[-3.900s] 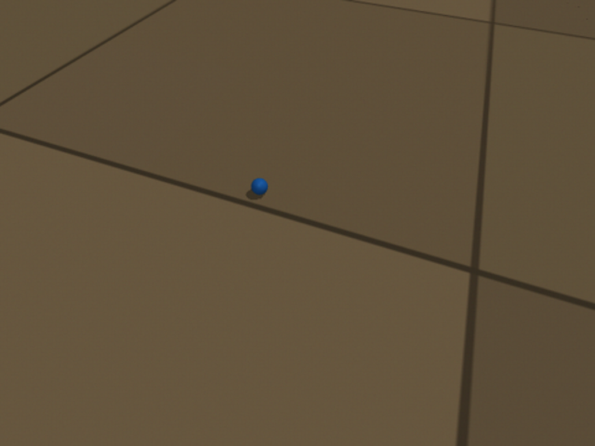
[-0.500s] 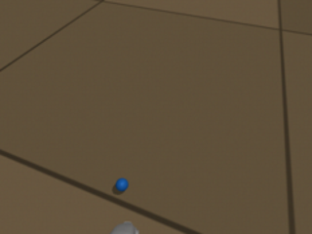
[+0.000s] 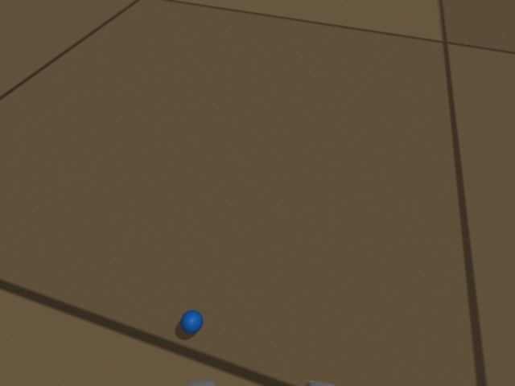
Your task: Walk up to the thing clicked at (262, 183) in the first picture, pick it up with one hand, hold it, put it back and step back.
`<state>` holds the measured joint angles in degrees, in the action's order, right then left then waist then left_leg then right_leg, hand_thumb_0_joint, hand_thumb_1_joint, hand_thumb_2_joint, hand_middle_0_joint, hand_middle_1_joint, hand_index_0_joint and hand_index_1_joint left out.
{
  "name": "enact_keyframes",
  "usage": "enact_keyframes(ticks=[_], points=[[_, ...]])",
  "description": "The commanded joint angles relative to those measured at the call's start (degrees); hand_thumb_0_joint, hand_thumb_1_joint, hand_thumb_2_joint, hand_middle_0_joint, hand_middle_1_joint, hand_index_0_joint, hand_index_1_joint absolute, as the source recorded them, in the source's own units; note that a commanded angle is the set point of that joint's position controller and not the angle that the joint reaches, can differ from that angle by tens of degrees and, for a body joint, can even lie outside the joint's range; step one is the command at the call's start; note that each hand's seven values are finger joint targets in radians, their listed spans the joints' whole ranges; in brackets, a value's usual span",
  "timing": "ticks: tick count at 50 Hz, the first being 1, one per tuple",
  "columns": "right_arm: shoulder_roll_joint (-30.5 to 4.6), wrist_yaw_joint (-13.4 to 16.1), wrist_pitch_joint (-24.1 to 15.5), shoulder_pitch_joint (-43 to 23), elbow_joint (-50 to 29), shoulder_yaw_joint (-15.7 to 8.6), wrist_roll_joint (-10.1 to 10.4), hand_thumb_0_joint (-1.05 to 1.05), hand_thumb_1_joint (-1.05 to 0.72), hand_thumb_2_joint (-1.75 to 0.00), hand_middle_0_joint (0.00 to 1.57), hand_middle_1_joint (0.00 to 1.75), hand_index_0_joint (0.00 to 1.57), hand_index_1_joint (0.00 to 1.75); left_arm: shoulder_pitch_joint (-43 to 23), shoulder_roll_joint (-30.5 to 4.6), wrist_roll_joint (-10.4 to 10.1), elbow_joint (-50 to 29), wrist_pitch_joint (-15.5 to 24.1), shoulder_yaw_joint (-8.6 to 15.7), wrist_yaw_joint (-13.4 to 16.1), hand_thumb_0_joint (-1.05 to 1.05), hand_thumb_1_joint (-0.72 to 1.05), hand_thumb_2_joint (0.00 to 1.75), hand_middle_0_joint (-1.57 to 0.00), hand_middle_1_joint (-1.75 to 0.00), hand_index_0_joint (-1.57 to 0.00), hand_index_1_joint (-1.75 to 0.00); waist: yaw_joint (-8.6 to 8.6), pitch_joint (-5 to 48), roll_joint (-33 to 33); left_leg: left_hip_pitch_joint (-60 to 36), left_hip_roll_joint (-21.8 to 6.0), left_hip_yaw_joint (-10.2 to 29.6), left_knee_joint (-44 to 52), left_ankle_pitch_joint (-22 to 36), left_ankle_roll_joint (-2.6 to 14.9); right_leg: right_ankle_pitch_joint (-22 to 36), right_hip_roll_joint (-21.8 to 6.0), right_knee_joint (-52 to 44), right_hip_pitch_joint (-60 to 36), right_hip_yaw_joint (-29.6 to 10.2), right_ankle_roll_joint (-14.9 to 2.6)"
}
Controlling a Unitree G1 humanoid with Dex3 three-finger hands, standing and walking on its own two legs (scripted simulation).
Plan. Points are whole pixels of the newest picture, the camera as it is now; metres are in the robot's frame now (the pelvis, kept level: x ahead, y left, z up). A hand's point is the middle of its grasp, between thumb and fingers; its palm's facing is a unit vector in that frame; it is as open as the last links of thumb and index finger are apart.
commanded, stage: walk up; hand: left
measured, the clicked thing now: (191, 321) +0.42 +0.24 -0.71
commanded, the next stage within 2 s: stand in 1.26 s
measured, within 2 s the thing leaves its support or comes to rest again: neither
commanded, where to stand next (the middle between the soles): +0.08 +0.00 m, yaw +1 degrees
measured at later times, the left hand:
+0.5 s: hand out of the picture +0.12 +0.24 -0.13, palm faces +0.00 -0.95 -0.31, open 7.4 cm
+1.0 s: hand out of the picture +0.11 +0.24 -0.13, palm faces +0.01 -0.95 -0.32, open 7.4 cm
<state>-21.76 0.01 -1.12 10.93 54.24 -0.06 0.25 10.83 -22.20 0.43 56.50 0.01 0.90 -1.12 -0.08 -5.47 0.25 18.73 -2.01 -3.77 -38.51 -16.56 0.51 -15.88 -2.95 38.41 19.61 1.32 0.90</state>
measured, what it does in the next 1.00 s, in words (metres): stands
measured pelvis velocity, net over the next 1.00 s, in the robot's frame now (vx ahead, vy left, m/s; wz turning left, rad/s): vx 0.04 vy -0.01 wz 0.01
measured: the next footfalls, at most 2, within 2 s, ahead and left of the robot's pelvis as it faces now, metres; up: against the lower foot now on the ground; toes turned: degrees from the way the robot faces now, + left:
none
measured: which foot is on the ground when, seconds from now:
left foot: down 0.00-1.00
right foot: down 0.00-1.00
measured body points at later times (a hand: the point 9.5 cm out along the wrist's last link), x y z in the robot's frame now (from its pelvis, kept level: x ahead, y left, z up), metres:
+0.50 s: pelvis +0.03 -0.01 +0.03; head +0.04 +0.00 +0.48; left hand +0.12 +0.29 -0.11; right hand +0.12 -0.32 -0.10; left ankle +0.04 +0.12 -0.72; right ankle +0.05 -0.14 -0.72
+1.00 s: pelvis +0.04 -0.01 +0.03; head +0.05 -0.01 +0.48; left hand +0.11 +0.29 -0.11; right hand +0.13 -0.31 -0.10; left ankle +0.04 +0.12 -0.72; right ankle +0.05 -0.14 -0.72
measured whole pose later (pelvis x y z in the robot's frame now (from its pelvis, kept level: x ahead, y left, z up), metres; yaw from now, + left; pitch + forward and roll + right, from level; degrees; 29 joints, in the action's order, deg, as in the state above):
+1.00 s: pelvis +0.04 -0.01 +0.03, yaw +1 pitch -2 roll +0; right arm -19.8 -0.2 -1.1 4.1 67.2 0.3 -0.6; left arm 4.5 -19.6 0.3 67.6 -0.2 1.0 -1.1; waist -0.3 -2.6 0.1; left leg 7.1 -1.9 -3.0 -18.1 -9.4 -0.8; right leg -8.8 -2.1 17.8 7.5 2.9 1.0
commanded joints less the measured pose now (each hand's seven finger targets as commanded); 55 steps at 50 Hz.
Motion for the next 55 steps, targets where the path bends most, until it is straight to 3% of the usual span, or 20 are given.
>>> enact_keyframes(ticks=[1,4,8,10,20,26,28,55], points=[[-14.3,0.0,-1.7,-3.0,-0.3,-3.1,-0.1,0.0,-0.9,-0.9,0.2,0.3,0.2,0.3,-3.2,-11.7,-0.3,-2.1,1.3,2.3,0.6,0.0,0.9,0.9,-0.2,-0.3,-0.2,-0.3,-0.51,4.2,2.5,-0.6,-8.1,12.4,15.1,-9.4,3.54,-7.0,-3.0,-12.7,-1.4,-6.4,-3.88],[-12.6,-0.2,-1.8,-4.4,2.3,-2.0,-0.2,0.0,-0.9,-0.9,0.2,0.3,0.2,0.3,-5.3,-11.8,-0.2,-0.5,1.7,2.2,0.6,0.0,0.9,0.9,-0.2,-0.3,-0.2,-0.3,-0.23,3.9,3.2,-1.4,-5.0,8.2,15.0,-4.1,1.79,-4.4,-5.3,-16.6,-4.1,-8.9,-4.52],[-12.3,-0.1,-2.3,-5.4,5.1,-1.5,-0.1,0.0,-0.9,-0.9,0.2,0.3,0.2,0.3,-6.7,-11.0,-0.8,1.7,1.9,1.9,0.7,0.0,0.9,0.9,-0.2,-0.3,-0.2,-0.3,-0.49,8.0,0.2,-7.2,-5.7,7.5,16.2,7.8,1.27,7.7,-5.0,-16.2,-8.1,-6.4,-3.64],[-11.9,0.1,-2.3,-5.8,6.0,-1.4,0.0,0.0,-0.9,-0.9,0.2,0.3,0.2,0.3,-8.1,-10.7,-1.0,2.4,1.7,1.8,0.8,0.0,0.9,0.9,-0.2,-0.3,-0.2,-0.3,-0.4,8.4,0.3,-7.2,-6.0,7.5,17.5,10.4,1.05,10.1,-4.9,-16.6,-10.4,-5.7,-3.19],[-11.4,0.3,-1.7,-9.3,9.0,-1.7,-0.4,0.0,-0.9,-0.9,0.2,0.3,0.2,0.3,-10.4,-9.6,-0.7,6.1,1.2,1.5,0.7,0.0,0.9,0.9,-0.2,-0.3,-0.2,-0.3,-0.1,8.5,-0.6,-10.5,-6.4,6.7,21.3,11.9,0.51,11.5,-5.1,-21.0,-12.5,-4.6,-2.12],[-11.2,0.2,-1.3,-10.0,9.5,-1.8,-0.5,0.0,-0.9,-0.9,0.2,0.3,0.2,0.3,-11.1,-9.6,-0.4,7.2,1.2,1.6,0.7,0.0,0.9,0.9,-0.2,-0.3,-0.2,-0.3,0.3,7.2,-0.3,-11.2,-6.3,6.7,22.6,9.7,0.22,8.8,-5.0,-23.0,-11.4,-4.5,-1.71],[-11.3,0.2,-1.3,-10.4,9.5,-1.8,-0.5,0.0,-0.9,-0.9,0.2,0.3,0.2,0.3,-10.4,-9.7,-0.3,7.3,1.4,1.6,0.7,0.0,0.9,0.9,-0.2,-0.3,-0.2,-0.3,0.04,8.4,-0.3,-12.6,-6.4,6.2,22.1,10.9,0.37,10.9,-5.2,-23.4,-11.9,-4.9,-1.69],[-10.4,0.5,-1.1,-9.6,9.4,-2.1,-0.6,0.0,-0.9,-0.9,0.2,0.3,0.2,0.3,-9.3,-9.0,-0.1,7.1,1.0,2.3,1.0,0.0,0.9,0.9,-0.2,-0.3,-0.2,-0.3,0.02,8.8,-0.5,-13.2,-6.6,6.2,23.3,14.4,0.05,13.4,-5.1,-22.8,-14.3,-3.8,-1.31]])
